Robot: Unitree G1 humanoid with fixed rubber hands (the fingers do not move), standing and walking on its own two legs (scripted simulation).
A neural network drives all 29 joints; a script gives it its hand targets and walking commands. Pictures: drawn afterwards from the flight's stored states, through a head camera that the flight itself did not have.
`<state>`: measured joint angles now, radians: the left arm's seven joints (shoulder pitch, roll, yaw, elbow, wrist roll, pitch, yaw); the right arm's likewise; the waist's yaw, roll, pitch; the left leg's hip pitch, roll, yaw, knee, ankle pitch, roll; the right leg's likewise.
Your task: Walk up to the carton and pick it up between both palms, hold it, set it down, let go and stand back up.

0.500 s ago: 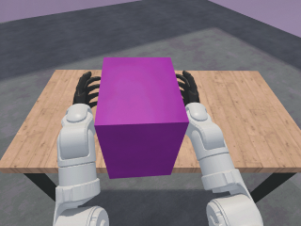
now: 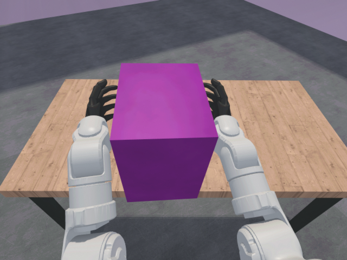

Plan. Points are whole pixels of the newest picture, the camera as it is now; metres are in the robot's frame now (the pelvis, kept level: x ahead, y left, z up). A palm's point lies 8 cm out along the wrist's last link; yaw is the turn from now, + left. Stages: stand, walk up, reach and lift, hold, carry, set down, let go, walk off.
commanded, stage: hold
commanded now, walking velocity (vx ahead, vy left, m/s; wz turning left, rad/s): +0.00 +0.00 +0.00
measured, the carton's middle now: (161, 134) +0.36 +0.00 +0.12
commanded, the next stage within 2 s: set down in 1.44 s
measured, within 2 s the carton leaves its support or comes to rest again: neither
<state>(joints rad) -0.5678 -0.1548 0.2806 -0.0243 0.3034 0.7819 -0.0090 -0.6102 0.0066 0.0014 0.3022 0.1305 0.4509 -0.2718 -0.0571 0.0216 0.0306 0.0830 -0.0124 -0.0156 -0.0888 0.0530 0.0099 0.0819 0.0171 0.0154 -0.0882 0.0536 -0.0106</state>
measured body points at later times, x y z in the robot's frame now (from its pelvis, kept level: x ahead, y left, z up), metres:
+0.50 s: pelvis +0.00 +0.00 +0.00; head +0.00 -0.01 +0.45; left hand +0.37 +0.13 +0.17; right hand +0.38 -0.13 +0.16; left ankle +0.01 +0.11 -0.76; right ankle +0.01 -0.11 -0.76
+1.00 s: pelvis +0.00 +0.00 +0.00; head +0.00 -0.01 +0.45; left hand +0.37 +0.13 +0.17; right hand +0.38 -0.13 +0.16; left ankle +0.01 +0.11 -0.76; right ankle +0.01 -0.11 -0.76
